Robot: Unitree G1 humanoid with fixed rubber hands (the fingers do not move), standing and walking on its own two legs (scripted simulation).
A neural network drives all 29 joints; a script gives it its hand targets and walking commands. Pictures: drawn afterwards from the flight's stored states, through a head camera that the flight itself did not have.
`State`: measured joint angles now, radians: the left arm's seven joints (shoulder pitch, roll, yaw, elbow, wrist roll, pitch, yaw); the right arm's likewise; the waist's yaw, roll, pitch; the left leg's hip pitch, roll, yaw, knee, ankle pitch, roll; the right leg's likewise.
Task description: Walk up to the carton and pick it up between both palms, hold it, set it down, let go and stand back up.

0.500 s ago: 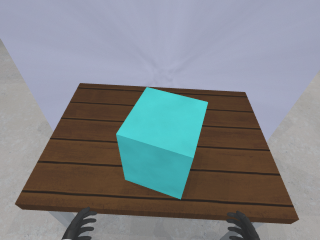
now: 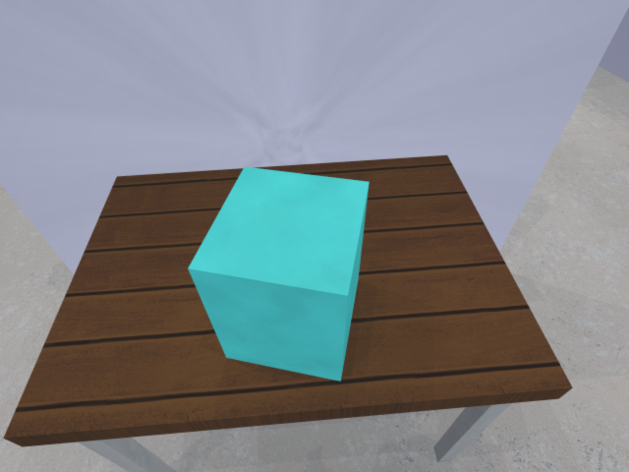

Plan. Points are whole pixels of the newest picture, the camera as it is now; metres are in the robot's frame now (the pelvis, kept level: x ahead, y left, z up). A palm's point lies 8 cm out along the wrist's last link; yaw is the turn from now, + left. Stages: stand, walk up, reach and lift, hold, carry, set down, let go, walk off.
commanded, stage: stand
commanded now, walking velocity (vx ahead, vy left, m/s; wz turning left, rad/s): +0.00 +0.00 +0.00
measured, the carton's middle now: (293, 275) +0.43 +0.04 -0.02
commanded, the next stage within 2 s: none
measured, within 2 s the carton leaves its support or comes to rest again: neither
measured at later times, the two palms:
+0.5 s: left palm out of the picture +0.04 +0.23 -0.12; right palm out of the picture +0.00 -0.24 -0.14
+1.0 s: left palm out of the picture +0.02 +0.22 -0.13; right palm out of the picture -0.02 -0.21 -0.15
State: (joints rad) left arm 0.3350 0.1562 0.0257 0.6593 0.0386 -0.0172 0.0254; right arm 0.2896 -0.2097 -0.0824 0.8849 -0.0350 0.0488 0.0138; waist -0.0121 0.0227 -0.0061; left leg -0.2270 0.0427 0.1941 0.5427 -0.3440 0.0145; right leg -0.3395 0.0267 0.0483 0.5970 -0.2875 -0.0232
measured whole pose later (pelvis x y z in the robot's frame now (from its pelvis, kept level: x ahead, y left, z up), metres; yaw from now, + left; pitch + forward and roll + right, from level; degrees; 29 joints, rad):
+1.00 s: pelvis +0.01 +0.00 +0.01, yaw -2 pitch -1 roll +1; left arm 0.33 0.11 0.05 0.99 0.03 -0.01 0.07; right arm 0.30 -0.13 -0.08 1.13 -0.02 0.04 -0.04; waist -0.01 0.01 0.03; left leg -0.11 0.05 0.22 0.45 -0.32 0.01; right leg -0.24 0.04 0.07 0.52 -0.26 -0.03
